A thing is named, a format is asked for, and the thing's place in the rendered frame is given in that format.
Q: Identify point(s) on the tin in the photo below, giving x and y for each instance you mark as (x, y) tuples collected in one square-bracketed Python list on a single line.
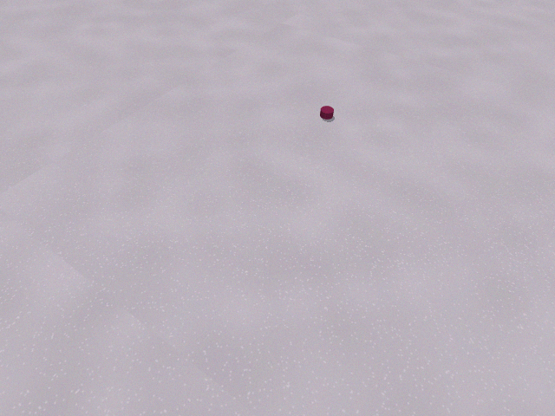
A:
[(326, 112)]

